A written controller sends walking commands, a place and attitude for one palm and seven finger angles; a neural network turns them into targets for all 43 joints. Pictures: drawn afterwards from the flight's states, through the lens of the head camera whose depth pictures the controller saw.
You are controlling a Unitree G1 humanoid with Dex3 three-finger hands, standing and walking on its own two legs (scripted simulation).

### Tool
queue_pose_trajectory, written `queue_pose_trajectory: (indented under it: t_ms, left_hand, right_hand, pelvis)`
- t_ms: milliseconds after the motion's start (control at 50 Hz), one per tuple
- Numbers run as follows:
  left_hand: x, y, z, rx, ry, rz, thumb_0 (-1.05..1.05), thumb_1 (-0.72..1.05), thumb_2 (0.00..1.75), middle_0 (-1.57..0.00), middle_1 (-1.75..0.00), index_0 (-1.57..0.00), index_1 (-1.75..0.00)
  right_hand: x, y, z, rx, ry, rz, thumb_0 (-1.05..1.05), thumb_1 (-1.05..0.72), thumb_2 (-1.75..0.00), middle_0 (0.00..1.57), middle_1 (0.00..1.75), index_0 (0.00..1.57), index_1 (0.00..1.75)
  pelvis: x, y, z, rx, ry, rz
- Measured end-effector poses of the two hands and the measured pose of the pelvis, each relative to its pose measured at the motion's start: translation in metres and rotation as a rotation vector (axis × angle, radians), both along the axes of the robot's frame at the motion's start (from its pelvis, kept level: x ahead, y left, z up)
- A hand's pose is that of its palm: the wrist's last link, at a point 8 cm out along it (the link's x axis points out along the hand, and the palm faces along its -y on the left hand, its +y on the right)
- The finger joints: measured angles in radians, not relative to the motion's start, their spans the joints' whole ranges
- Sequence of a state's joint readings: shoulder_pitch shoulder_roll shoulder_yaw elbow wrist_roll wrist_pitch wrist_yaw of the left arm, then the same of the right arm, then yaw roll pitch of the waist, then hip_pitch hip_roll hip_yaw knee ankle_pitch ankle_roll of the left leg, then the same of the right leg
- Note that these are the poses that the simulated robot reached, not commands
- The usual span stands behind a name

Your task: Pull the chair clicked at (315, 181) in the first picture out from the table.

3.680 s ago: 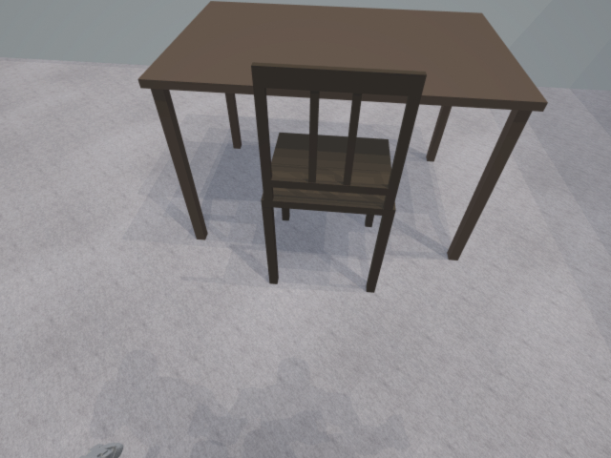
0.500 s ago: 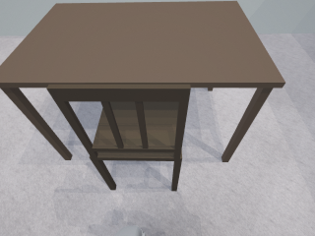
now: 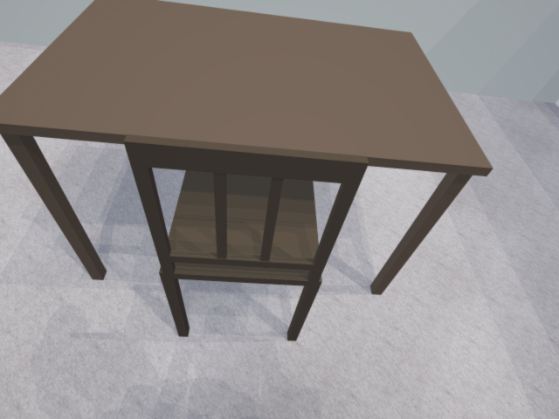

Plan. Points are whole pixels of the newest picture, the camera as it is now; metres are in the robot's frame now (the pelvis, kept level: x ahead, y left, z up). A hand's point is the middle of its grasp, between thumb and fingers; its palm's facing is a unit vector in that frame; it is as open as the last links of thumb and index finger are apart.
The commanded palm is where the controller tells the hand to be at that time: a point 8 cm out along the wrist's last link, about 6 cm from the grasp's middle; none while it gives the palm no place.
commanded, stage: come to a stop and stand still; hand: left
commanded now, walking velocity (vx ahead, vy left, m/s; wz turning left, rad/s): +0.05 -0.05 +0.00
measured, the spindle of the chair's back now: (221, 219) +0.50 +0.15 -0.10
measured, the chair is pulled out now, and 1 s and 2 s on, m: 0.00 0.00 0.00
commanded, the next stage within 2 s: look again from close up in 1.08 s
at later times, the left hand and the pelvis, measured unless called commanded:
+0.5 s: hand out of the picture -0.01 +0.10 -0.18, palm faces +0.06 -0.98 -0.20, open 7.3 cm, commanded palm none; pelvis -0.01 -0.07 -0.01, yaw +2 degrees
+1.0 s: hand out of the picture -0.02 +0.09 -0.19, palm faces +0.09 -0.98 -0.16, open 7.4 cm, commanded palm none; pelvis +0.01 -0.06 -0.01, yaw +1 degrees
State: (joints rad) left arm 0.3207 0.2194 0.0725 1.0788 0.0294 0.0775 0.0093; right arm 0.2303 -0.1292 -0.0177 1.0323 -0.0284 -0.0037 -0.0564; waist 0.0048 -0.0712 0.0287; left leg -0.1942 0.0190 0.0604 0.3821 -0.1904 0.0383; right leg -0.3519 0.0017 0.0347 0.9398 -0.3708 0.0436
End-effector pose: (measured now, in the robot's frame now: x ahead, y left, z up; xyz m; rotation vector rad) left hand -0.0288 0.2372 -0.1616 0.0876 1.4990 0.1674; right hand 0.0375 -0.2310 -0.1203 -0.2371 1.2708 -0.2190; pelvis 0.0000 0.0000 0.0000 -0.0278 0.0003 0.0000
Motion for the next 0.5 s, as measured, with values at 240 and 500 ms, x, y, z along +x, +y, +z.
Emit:
queue_pose_trajectory:
  t_ms: [240,500]
  left_hand:
    - [0.034,-0.048,0.011,0.054,-0.139,-0.066,0.01,0.91,0.90,-0.20,-0.30,-0.20,-0.30]
    - [0.011,-0.088,0.010,0.041,-0.109,-0.017,0.01,0.93,0.90,-0.20,-0.30,-0.20,-0.30]
  right_hand:
    - [-0.105,-0.034,-0.035,0.102,0.218,-0.114,0.01,-0.91,-0.90,0.20,0.30,0.20,0.30]
    - [-0.093,-0.034,-0.041,0.177,0.219,-0.062,0.01,-0.91,-0.90,0.20,0.30,0.20,0.30]
  pelvis:
    - [-0.018,-0.040,-0.009,0.028,-0.021,0.011]
    - [-0.013,-0.069,-0.007,0.024,-0.036,0.028]
